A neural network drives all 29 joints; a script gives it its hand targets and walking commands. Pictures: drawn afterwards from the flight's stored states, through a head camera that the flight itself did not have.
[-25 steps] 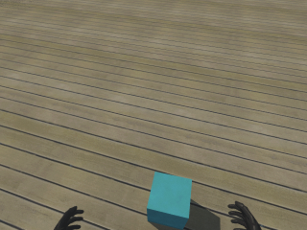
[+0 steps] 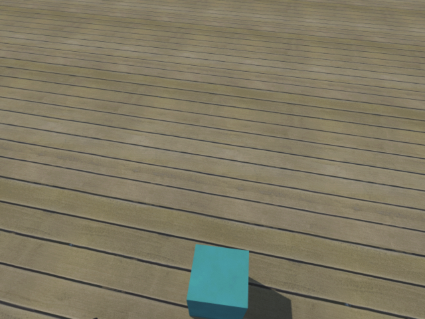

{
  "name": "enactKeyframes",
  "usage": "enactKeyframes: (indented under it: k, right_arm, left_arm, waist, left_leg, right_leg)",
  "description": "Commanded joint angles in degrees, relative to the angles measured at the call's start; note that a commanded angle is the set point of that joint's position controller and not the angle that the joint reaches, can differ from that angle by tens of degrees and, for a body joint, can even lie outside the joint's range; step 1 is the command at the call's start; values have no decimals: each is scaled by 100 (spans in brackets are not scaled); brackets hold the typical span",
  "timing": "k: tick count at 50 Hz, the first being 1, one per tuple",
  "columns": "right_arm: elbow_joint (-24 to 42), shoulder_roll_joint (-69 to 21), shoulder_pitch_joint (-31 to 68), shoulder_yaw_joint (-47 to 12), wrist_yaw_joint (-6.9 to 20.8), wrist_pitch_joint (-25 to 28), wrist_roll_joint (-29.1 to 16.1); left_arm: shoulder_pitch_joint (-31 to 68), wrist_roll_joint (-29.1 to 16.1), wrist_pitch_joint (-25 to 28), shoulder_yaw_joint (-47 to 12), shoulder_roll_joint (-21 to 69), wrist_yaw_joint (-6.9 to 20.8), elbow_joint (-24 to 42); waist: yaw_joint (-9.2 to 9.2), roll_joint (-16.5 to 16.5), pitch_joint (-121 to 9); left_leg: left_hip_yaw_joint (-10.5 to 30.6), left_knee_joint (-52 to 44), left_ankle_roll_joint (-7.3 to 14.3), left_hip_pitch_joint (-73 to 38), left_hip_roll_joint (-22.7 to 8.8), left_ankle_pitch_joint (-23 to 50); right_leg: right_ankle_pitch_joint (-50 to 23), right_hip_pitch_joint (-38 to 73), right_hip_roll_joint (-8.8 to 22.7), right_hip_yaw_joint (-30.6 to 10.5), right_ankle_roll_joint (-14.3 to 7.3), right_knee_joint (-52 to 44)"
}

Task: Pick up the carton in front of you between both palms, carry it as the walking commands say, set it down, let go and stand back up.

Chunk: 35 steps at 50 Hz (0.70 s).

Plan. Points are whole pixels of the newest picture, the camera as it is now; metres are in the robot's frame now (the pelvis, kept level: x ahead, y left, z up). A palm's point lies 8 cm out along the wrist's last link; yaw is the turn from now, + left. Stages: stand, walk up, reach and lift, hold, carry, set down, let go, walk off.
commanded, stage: stand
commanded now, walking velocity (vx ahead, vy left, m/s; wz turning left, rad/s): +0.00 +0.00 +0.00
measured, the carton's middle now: (218, 284) +0.38 -0.04 -0.62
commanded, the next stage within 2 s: none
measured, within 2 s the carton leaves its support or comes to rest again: neither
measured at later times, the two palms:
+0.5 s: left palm out of the picture +0.06 +0.26 -0.10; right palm out of the picture +0.00 -0.26 -0.11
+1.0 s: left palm out of the picture +0.04 +0.26 -0.11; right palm out of the picture -0.06 -0.25 -0.12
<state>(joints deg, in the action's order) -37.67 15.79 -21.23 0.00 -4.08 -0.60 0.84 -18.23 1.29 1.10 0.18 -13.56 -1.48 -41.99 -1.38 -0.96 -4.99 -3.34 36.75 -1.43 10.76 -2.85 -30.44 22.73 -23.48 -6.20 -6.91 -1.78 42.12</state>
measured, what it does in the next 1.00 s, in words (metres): stands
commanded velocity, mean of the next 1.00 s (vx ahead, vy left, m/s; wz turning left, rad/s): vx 0.00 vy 0.00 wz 0.00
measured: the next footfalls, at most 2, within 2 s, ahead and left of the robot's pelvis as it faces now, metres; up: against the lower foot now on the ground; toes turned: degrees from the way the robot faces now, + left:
none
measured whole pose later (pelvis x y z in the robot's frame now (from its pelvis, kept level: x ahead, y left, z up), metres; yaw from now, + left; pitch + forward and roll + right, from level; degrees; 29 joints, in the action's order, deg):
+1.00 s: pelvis -0.03 +0.01 +0.01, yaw -4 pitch +1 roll +1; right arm -50.9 14.6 -22.9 0.7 -3.1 -2.3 1.6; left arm -18.7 0.9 -1.1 0.3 -12.8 -2.6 -47.4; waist -1.4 -0.7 -0.2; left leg -7.8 32.5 -0.2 6.2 -2.0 -26.9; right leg 18.2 -20.8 -5.8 -10.5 -0.5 38.9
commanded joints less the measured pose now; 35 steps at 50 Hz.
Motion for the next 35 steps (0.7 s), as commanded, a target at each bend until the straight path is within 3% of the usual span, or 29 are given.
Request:
enactKeyframes:
  k: [1,19,35]
  right_arm:
    - [248,681,-326,199,-30,15,3]
    - [-193,665,-444,214,13,-111,61]
    - [-709,591,-562,204,63,-129,81]
  left_arm:
    - [-308,-4,9,198,-714,-46,258]
    - [-286,8,-124,204,-726,-86,214]
    - [-277,-19,-157,182,-669,-107,42]
  waist:
    - [28,87,112]
    - [-10,131,437]
    - [-3,164,617]
  left_leg:
    - [67,-279,136,-31,-186,2697]
    - [-17,-605,290,-145,-231,2073]
    - [-42,-837,358,-214,-245,1715]
  right_leg:
    - [-3148,285,548,-469,-140,-467]
    - [-2432,153,457,-572,-134,-579]
    - [-2323,181,465,-670,-152,-752]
